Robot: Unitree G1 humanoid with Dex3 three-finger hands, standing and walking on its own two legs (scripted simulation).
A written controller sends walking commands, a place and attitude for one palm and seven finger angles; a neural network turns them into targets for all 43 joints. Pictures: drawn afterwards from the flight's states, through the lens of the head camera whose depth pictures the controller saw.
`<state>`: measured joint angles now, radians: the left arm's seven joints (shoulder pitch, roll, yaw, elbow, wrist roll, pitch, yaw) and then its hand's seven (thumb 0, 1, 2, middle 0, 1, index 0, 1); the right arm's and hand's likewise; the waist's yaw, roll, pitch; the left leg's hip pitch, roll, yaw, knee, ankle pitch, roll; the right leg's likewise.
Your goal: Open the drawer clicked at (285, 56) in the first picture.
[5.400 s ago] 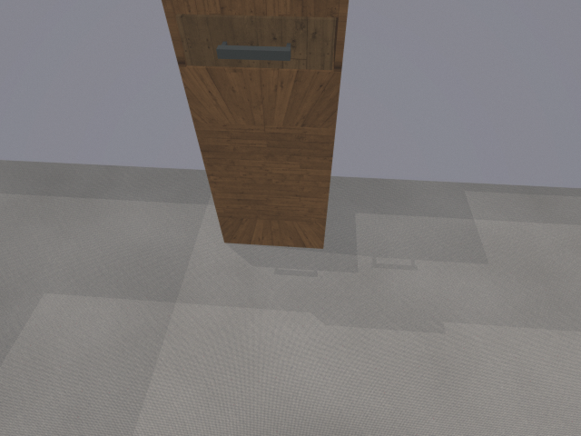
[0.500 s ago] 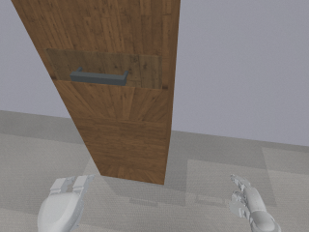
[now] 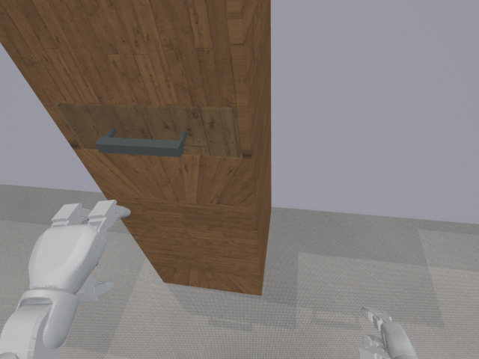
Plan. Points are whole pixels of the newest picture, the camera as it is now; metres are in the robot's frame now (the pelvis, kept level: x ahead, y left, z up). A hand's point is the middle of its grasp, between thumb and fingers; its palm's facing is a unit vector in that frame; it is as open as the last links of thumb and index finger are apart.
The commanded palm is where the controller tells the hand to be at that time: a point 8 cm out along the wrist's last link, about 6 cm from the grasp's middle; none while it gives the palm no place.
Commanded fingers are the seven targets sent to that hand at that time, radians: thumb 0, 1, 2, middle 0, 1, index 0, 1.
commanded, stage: raise the hand with hooked fingers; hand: left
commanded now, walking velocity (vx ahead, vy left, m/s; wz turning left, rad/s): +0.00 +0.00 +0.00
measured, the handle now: (143, 140) +0.49 +0.27 +0.10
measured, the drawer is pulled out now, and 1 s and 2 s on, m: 0.00 0.00 0.00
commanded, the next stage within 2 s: move the hooked fingers above the handle in 1.02 s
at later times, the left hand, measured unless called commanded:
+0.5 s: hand (56, 191) +0.27 +0.28 +0.20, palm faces +0.14 -0.04 -0.99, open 13.8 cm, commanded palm +0.23 +0.28 +0.27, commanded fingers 0.00 -0.50 0.30 -0.30 -1.20 -0.30 -1.20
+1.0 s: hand (23, 189) +0.26 +0.31 +0.21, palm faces +0.19 -0.05 -0.98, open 13.8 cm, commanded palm +0.21 +0.30 +0.27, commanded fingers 0.00 -0.50 0.30 -0.30 -1.20 -0.30 -1.20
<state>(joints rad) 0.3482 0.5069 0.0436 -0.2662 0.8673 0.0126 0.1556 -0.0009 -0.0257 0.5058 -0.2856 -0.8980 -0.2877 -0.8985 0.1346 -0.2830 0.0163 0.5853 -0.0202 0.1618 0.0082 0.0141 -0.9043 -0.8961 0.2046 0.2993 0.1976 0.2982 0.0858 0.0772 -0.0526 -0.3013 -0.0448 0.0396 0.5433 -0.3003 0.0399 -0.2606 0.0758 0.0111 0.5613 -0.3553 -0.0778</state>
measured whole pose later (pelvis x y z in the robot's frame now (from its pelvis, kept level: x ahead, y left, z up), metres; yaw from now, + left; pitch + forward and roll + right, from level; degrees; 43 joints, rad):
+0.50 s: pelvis -0.03 +0.03 +0.01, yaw +2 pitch -2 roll +0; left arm -0.20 0.62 0.00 -0.12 0.79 0.10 -0.17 0.00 -0.47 0.31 -0.32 -1.19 -0.32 -1.19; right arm 0.06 -0.26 0.05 0.60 0.03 0.18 0.01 0.01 -0.91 -0.90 0.20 0.30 0.20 0.30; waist 0.08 0.11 -0.01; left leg -0.21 -0.08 0.01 0.44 -0.20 0.08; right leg -0.15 0.04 -0.02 0.45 -0.26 -0.04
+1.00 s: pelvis -0.06 +0.05 +0.01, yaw +2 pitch -2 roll -1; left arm -0.29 0.65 0.02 -0.08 0.77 0.05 -0.18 0.00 -0.49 0.30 -0.32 -1.21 -0.32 -1.21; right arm 0.13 -0.28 0.03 0.64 0.04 0.14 0.02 0.01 -0.91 -0.90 0.20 0.30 0.19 0.30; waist 0.09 0.10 0.02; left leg -0.23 -0.10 0.02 0.42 -0.16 0.10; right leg -0.19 0.01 -0.01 0.46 -0.24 -0.01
